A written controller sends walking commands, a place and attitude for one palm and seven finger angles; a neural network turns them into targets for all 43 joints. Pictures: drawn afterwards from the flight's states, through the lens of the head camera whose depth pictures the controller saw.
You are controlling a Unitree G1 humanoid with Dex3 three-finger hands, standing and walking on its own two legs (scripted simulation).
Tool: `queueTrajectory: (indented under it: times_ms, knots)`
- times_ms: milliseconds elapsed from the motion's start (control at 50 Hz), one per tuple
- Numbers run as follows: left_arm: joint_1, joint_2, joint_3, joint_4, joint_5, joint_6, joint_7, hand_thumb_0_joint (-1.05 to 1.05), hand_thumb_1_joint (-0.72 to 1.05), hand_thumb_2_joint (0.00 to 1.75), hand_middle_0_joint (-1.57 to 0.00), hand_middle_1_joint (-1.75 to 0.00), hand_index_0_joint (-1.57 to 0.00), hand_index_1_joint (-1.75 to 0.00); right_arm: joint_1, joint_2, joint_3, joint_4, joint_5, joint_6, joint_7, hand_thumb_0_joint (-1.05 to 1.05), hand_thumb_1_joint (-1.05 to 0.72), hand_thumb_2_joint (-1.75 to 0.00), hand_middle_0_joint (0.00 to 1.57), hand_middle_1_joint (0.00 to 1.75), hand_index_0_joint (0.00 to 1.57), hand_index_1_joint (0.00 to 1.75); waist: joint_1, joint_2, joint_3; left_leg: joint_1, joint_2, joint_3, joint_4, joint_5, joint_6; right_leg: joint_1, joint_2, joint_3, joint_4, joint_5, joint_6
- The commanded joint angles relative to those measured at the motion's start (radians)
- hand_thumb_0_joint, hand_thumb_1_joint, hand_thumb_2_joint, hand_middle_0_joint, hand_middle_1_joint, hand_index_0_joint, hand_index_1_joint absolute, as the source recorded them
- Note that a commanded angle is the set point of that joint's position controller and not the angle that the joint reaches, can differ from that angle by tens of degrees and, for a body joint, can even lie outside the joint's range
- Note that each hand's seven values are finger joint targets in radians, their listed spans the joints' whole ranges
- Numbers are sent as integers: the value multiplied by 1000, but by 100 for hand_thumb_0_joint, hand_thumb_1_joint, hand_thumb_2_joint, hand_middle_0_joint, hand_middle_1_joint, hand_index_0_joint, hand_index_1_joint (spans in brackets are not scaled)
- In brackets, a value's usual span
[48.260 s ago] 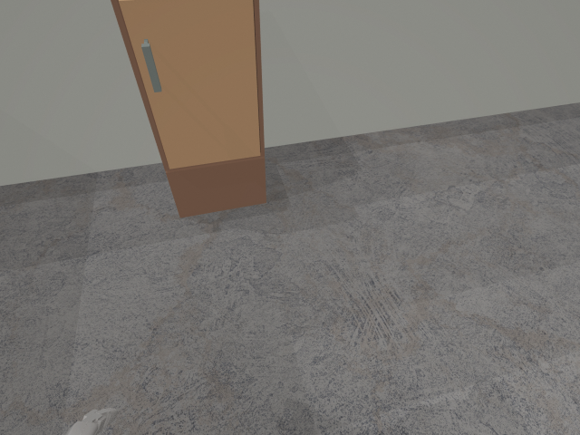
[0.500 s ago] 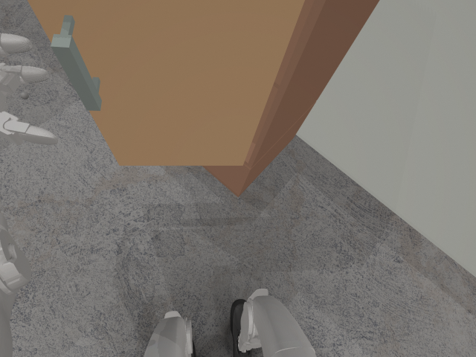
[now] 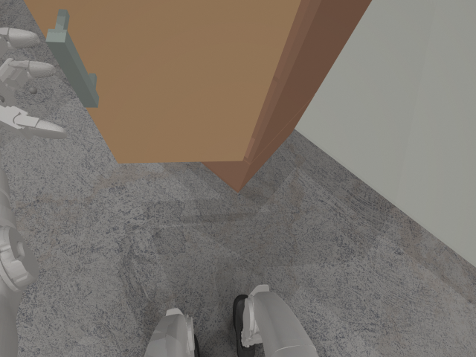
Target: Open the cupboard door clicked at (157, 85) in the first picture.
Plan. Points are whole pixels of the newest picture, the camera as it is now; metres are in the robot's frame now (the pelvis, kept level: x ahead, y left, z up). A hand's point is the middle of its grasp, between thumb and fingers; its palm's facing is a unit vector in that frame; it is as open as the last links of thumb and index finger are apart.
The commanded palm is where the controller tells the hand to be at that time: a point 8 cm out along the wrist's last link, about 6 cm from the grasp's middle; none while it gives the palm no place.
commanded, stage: slide the fingers in behind the handle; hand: left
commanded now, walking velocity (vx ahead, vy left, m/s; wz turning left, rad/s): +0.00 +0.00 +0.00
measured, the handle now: (78, 63) +0.57 +0.21 +0.05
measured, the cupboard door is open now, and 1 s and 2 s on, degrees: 45 45 45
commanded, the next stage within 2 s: close the thumb around the handle in 1.48 s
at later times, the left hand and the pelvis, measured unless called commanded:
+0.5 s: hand (55, 93) +0.50 +0.23 +0.06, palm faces -0.03 -1.00 -0.03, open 13.9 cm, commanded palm +0.48 +0.26 +0.05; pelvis +0.00 -0.01 +0.00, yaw +0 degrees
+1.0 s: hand (86, 94) +0.51 +0.19 +0.06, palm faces -0.01 -1.00 -0.03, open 13.9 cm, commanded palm +0.48 +0.23 +0.05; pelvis +0.00 -0.01 +0.00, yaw +0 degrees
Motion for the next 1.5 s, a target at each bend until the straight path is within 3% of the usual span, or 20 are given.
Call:
queueTrajectory:
  times_ms: [0, 60, 120, 180, 240, 320, 440, 520, 600, 640, 680, 780, 860, 960, 1060, 1120, 1200, 1260, 1340, 1480]
  knots:
    - [-378, 261, 27, -210, -9, -58, 31, 0, -50, 30, -30, -120, -30, -120, 190, -212, -90, -40, -9, -15, -12, 0, -90, -90, 20, 30, 20, 30, 2, 207, -511, 334, 22, -128, -164, 629, -84, 301, 38, 62, -46, 216, -13]
    - [-355, 252, 30, -246, -7, -84, 48, 0, -50, 30, -30, -120, -30, -120, 189, -206, -94, -38, -14, -15, -5, 0, -90, -90, 20, 30, 20, 30, 16, 252, -546, 394, 26, -129, -157, 708, -100, 293, 39, 60, -43, 241, -17]
    - [-344, 235, 27, -218, -14, -90, 59, 0, -50, 30, -30, -120, -30, -120, 183, -203, -93, -45, -11, -14, -6, 0, -90, -90, 20, 30, 20, 30, 6, 170, -494, 319, 19, -115, -163, 636, -79, 346, 41, 66, -49, 256, -18]
    - [-348, 227, 17, -196, -6, -85, 65, 0, -50, 30, -30, -120, -30, -120, 172, -202, -91, -49, -8, -15, -7, 0, -90, -90, 20, 30, 20, 30, 7, 163, -470, 269, 11, -99, -174, 548, -66, 367, 37, 77, -55, 235, -15]
    - [-345, 227, 16, -239, -5, -104, 68, 0, -50, 30, -30, -120, -30, -120, 169, -199, -95, -54, -8, -19, -8, 0, -90, -90, 20, 30, 20, 30, 24, 225, -524, 317, 9, -96, -172, 589, -73, 375, 35, 83, -50, 255, -18]
    - [-379, 204, 5, -225, -16, -115, 73, 0, -50, 30, -30, -120, -30, -120, 164, -199, -93, -50, -8, -23, -12, 0, -90, -90, 20, 30, 20, 30, -2, 147, -496, 275, 8, -96, -160, 551, -60, 384, 36, 85, -48, 263, -17]
    - [-350, 145, -23, -277, -29, -120, 70, 0, -50, 30, -30, -120, -30, -120, 167, -195, -104, -36, -11, -28, -6, 0, -90, -90, 20, 30, 20, 30, 18, 228, -595, 400, 18, -112, -150, 711, -89, 355, 33, 77, -40, 305, -15]
    - [-339, 80, -63, -250, -31, -102, 90, 0, -50, 30, -30, -120, -30, -120, 155, -187, -102, -41, -5, -25, -5, 0, -90, -90, 20, 30, 20, 30, 4, 162, -505, 339, 14, -106, -166, 645, -75, 363, 34, 74, -51, 289, -15]
    - [-378, 112, -39, -225, -9, -102, 136, 0, -50, 30, -30, -120, -30, -120, 153, -183, -99, -36, -8, -29, -5, 0, -90, -90, 20, 30, 20, 30, 5, 133, -470, 247, 1, -86, -174, 511, -58, 399, 28, 89, -55, 261, -12]
    - [-366, 121, -34, -241, 4, -124, 146, 0, -50, 30, -30, -120, -30, -120, 154, -179, -100, -41, -11, -33, -3, 0, -90, -90, 20, 30, 20, 30, 20, 155, -522, 266, -3, -82, -167, 535, -61, 422, 27, 95, -44, 286, -16]
    - [-386, 95, -57, -238, 10, -136, 151, 0, -50, 30, -30, -120, -30, -120, 151, -176, -98, -36, -13, -38, -2, 0, -90, -90, 20, 30, 20, 30, 7, 142, -511, 259, -2, -85, -163, 527, -60, 409, 26, 95, -41, 282, -14]
    - [-374, 130, -16, -223, 0, -140, 148, 0, -50, 30, -30, -120, -30, -120, 152, -182, -100, -37, -12, -41, -3, 0, -90, -90, 20, 30, 20, 30, 18, 120, -545, 235, -5, -80, -159, 515, -55, 453, 25, 102, -37, 302, -15]
    - [-367, 102, -38, -223, 3, -130, 153, 0, -50, 30, -30, -120, -30, -120, 150, -177, -99, -38, -10, -43, -2, 0, -90, -90, 20, 30, 20, 30, 16, 129, -524, 229, -5, -74, -164, 506, -52, 448, 24, 102, -39, 305, -14]
    - [-366, 86, -40, -283, -2, -149, 171, 0, -50, 30, -30, -120, -30, -120, 155, -175, -106, -41, -13, -48, 1, 0, -90, -90, 20, 30, 20, 30, 25, 146, -583, 272, -4, -76, -161, 551, -57, 462, 23, 104, -36, 334, -14]
    - [-358, 13, -89, -232, -2, -141, 182, 0, -50, 30, -30, -120, -30, -120, 152, -172, -106, -30, -11, -51, 5, 0, -90, -90, 20, 30, 20, 30, 8, 120, -495, 242, -5, -74, -177, 492, -54, 429, 23, 99, -51, 289, -11]
    - [-377, 69, -55, -216, 11, -141, 193, 0, -50, 30, -30, -120, -30, -120, 154, -179, -102, -33, -12, -53, 1, 0, -90, -90, 20, 30, 20, 30, 10, 98, -486, 198, -12, -68, -178, 436, -44, 452, 24, 107, -52, 264, -15]
    - [-387, 45, -85, -192, 25, -144, 189, 0, -50, 30, -30, -120, -30, -120, 149, -175, -101, -30, -13, -57, 0, 0, -90, -90, 20, 30, 20, 30, 6, 106, -475, 196, -13, -72, -179, 417, -47, 428, 19, 106, -51, 236, -13]
    - [-443, 53, -79, -194, 14, -152, 188, 0, -50, 30, -30, -120, -30, -120, 152, -181, -100, -20, -15, -61, -4, 0, -90, -90, 20, 30, 20, 30, -9, 124, -492, 215, -10, -82, -169, 429, -50, 397, 20, 103, -44, 231, -13]
    - [-427, 75, -62, -214, 13, -160, 184, 0, -50, 30, -30, -120, -30, -120, 157, -182, -102, -27, -18, -63, -2, 0, -90, -90, 20, 30, 20, 30, 9, 160, -572, 253, -12, -83, -159, 492, -59, 419, 19, 103, -30, 275, -15]
    - [-399, 41, -79, -205, 10, -142, 190, 0, -50, 30, -30, -120, -30, -120, 157, -181, -103, -28, -15, -53, 3, 0, -90, -90, 20, 30, 20, 30, 4, 129, -529, 262, -4, -90, -165, 516, -62, 398, 23, 92, -38, 275, -12]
